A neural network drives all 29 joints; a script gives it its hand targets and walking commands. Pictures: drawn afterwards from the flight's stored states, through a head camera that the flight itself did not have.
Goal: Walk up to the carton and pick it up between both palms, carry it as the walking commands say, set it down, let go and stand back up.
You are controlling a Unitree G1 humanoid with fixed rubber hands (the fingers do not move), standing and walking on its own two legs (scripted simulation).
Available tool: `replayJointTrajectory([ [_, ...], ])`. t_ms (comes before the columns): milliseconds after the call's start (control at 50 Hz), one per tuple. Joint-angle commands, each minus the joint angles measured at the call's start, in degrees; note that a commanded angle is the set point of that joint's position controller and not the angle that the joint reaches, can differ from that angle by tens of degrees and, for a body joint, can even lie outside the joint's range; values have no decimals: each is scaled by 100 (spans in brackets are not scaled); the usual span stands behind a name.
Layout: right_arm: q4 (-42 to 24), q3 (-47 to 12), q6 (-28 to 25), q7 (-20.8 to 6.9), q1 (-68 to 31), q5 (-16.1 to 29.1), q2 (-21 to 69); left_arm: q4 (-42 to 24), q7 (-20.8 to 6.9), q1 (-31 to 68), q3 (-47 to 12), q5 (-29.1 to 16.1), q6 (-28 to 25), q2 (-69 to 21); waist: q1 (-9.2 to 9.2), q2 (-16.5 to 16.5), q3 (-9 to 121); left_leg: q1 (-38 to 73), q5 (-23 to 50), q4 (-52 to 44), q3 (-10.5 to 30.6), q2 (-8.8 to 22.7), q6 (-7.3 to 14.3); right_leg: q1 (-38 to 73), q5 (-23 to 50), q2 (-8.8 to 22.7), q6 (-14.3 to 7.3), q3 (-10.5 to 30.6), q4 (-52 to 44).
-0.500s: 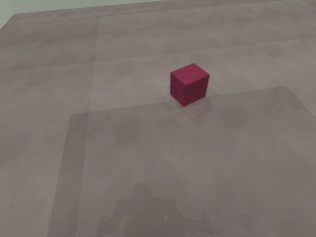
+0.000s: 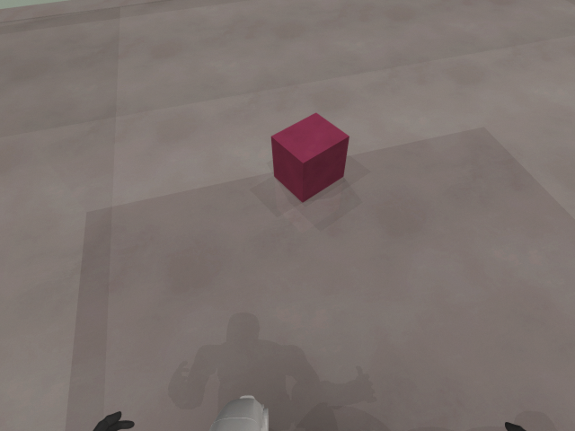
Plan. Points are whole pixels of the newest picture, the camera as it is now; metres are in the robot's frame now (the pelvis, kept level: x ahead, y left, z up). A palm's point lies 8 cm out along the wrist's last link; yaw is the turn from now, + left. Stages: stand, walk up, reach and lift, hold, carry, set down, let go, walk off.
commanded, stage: walk up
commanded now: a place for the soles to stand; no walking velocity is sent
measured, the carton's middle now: (309, 157) +1.25 -0.03 -0.64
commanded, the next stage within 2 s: none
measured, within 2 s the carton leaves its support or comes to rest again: neither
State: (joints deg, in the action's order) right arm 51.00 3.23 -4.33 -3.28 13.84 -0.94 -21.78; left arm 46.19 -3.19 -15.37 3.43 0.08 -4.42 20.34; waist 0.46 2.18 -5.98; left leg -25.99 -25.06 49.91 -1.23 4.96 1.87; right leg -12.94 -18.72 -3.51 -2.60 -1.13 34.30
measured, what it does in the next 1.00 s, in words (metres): walks ahead: left foot, then right foot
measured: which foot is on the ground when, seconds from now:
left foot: up 0.00-0.04, down 0.06-0.38, up 0.40-0.68, down 0.70-0.94, up 0.96-1.00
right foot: down 0.00-0.08, up 0.10-0.32, down 0.34-0.72, up 0.74-0.90, down 0.92-1.00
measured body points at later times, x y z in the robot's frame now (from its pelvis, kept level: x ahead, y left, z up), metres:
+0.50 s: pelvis +0.24 -0.02 -0.02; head +0.25 -0.05 +0.43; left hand +0.32 +0.31 -0.09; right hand +0.28 -0.34 -0.15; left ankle +0.22 +0.12 -0.67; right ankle +0.24 -0.13 -0.72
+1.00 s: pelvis +0.44 -0.03 -0.03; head +0.44 -0.04 +0.42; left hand +0.51 +0.29 -0.12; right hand +0.51 -0.36 -0.14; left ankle +0.49 +0.12 -0.70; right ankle +0.47 -0.13 -0.73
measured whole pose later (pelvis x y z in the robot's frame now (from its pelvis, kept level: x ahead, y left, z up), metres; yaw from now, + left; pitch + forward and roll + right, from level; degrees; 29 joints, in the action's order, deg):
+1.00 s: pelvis +0.44 -0.03 -0.03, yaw -2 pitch -3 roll +1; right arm 47.6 3.4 -2.1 -1.9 15.8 -1.5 -23.6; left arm 47.6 -2.1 -18.9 4.4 1.8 -5.8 22.4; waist 0.2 0.7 -2.7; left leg -28.6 -26.6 57.8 0.8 2.8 2.0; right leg -23.6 -22.9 0.7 -2.4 -3.8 50.3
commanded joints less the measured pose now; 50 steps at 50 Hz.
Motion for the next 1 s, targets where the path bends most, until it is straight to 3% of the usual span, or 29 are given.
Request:
replayJointTrajectory([
  [0, 113, 709, -260, 148, 2118, -126, -1640, -711, 44, 665, 284, 69, -104, 1185, -1211, 660, 1052, 3291, 92, -2149, 475, 241, 217, -2581, -575, 795, -451, 434, 1517],
  [20, -108, 786, -286, 222, 1947, -196, -2308, -910, 109, 440, 161, 69, -136, 843, -1174, 2156, 586, 3319, -2068, -3504, 3014, 1650, 782, -3871, -1333, -109, -154, 32, 3118],
  [40, -480, 717, -286, 213, 1110, -126, -2126, -680, 116, 324, 339, 152, -48, 1346, -804, 801, 304, 2427, -2983, -4032, 3807, 1774, 722, -3567, -1009, 151, -83, 1123, 3516],
  [100, -741, 632, -313, 203, 180, -135, -1873, -419, 12, -202, 398, 100, -114, 1620, -322, 866, -13, 2063, -1724, -3623, 2465, 1830, 1391, -3206, -1139, 888, -57, 733, 2744],
  [160, -788, 674, -275, 165, -84, -107, -2041, -296, 37, -94, 458, 111, -199, 1650, -14, 1065, -48, 1126, -1102, -3198, 2476, 2081, 1476, -2354, -1613, 1139, 32, 921, 2074],
  [180, -785, 658, -269, 165, 129, -81, -2116, -214, -21, -70, 470, 146, -183, 1633, -183, 677, 31, 662, -1620, -3491, 2370, 2119, 1601, -2032, -1278, 1018, 36, 439, 2037],
  [240, -887, 597, -255, 116, -100, -105, -2011, 4, -108, -552, 526, 117, -145, 1628, 70, 391, 345, 146, -1155, -3183, 1084, 1485, 1110, -666, -58, 758, -117, -211, 1097],
  [280, -888, 480, -221, 136, -203, -72, -1708, 185, 13, -1317, 677, 134, -200, 1627, 717, -243, 974, -714, 191, -1203, 54, 846, 685, 1248, 107, 308, -222, -502, 305],
  [300, -1046, 244, -219, 130, -193, -3, -1142, 182, 107, -1667, 817, 160, -243, 2182, 953, -2107, 761, -1584, 650, 1409, -726, -18, 212, 1510, -1375, 1321, -379, 1749, -1180],
  [320, -1177, 219, -164, 162, -57, -1, -1038, -162, 164, -1365, 782, 111, -318, 2487, 657, -2185, 425, -2694, -520, 2210, -277, -609, -1, 1338, -1945, 2557, -883, 4456, -2411],
  [340, -1107, 329, -135, 208, -301, -41, -1566, -316, 145, -689, 777, 41, -265, 2660, 339, -1126, 374, -2218, -711, 1945, 378, -119, 6, 927, -1732, 2878, -1458, 4343, -1986],
  [360, -890, 418, -134, 202, -256, -38, -1759, -306, 159, -684, 763, 24, -237, 2545, 380, -1031, 363, -1968, -623, 1987, 364, 1, -9, 952, -1412, 2599, -1561, 3739, -1679],
  [380, -954, 278, -250, 218, -374, -85, -1645, -296, 200, -709, 710, 75, -249, 2217, 531, -1037, 107, -2395, -765, 1734, 391, -16, 74, 1134, 505, 2522, -1746, 3379, -1116],
  [420, -848, 338, -264, 193, -126, 42, -1574, -284, 248, -974, 685, -82, -293, 2156, 419, -999, 613, -2025, -435, 1348, 462, 153, 49, 1540, 1972, 2437, -1475, 2453, -730],
  [500, -783, 253, -256, 112, -106, 115, -1326, -283, 218, -601, 559, -116, -290, 2055, 295, -867, 459, -991, 242, 125, 193, 145, -7, 446, 2143, 2411, -1435, 1715, -766],
  [560, -727, 314, -193, 36, 117, 76, -1292, -507, 194, -290, 456, -115, -291, 1993, 75, -1713, 538, -380, 1059, -485, -180, -114, 37, 11, 1742, 2009, -1142, 892, -869],
  [600, -588, 408, -190, 32, 712, 57, -1394, -622, 169, 146, 367, -91, -224, 1804, -386, -935, 759, 1355, 1503, -1348, -565, -517, 258, -862, 2466, 1420, -733, 167, 334],
  [620, -401, 531, -193, 77, 1153, 1, -1583, -511, 167, 120, 279, -209, -224, 1445, -635, -74, 951, 2229, 1308, -1760, -111, -224, 405, -1423, 2189, 1070, -385, -237, 1341],
  [640, -473, 743, -198, 148, 1598, -12, -2123, -684, 182, -189, 215, -191, -295, 1216, -935, 1258, 1428, 3311, 812, -2367, 1933, 1164, 1171, -2617, 1249, 379, -16, -722, 3450],
  [660, -622, 667, -227, 215, 1662, 34, -2197, -629, 209, -238, 347, -46, -247, 1375, -787, 1007, 1646, 3514, 106, -3515, 4461, 1982, 1332, -2976, -1297, 166, 29, 232, 3802],
  [680, -762, 715, -216, 213, 1042, 65, -2293, -609, 232, -274, 368, -5, -171, 1782, -620, 620, 1196, 3093, -1003, -3301, 3680, 1854, 1522, -3021, -1274, 631, 16, 472, 3888],
  [720, -758, 618, -185, 260, 708, 69, -2152, -425, 171, -253, 381, -37, -216, 1770, -595, 216, 961, 2450, -136, -3148, 3298, 1627, 1685, -2849, -815, 633, 56, 446, 4195],
  [780, -963, 581, -83, 199, -158, -47, -1994, -75, 121, -830, 407, -30, -133, 1600, -9, 1161, 205, 204, -1309, -3214, 2110, 1506, 1314, -1543, -2059, 911, -36, 349, 2073],
  [860, -1132, 398, -30, 133, -801, -140, -1633, 514, 136, -2092, 626, 115, -138, 1778, 796, 230, 554, -1860, -1650, -1490, 694, 660, 690, 928, -430, 590, -128, 50, 666],
  [880, -1358, 301, 0, 167, -840, -30, -1213, 396, 239, -2406, 819, 212, -142, 2242, 1050, -1529, 88, -2764, -1206, 953, -207, -246, 258, 898, -2389, 1425, -223, 2308, -1267],
  [900, -1326, 189, 9, 225, -809, -50, -990, 45, 284, -1526, 825, 214, -208, 2582, 742, -1754, -257, -3454, -625, 1838, 101, -788, 118, 507, -4061, 2521, -530, 4923, -2741],
  [940, -986, 540, 22, 223, -679, 27, -1912, -192, 289, -662, 769, 202, -174, 2596, 478, -414, -362, -2823, -143, 1930, 776, -321, -5, 258, -3297, 2333, -590, 4105, -2203],
  [960, -1026, 458, 0, 160, -387, 6, -1704, -334, 307, -708, 740, 139, -249, 2376, 348, -130, -54, -2559, 254, 1839, 629, -141, 18, 454, -3002, 2268, -692, 3695, -1889],
  [980, -810, 417, -16, 161, -231, 12, -1677, -310, 339, -743, 710, 78, -288, 2182, 317, -611, -182, -2733, 443, 1780, 582, -142, 13, 684, -2290, 2067, -633, 3070, -1773],
])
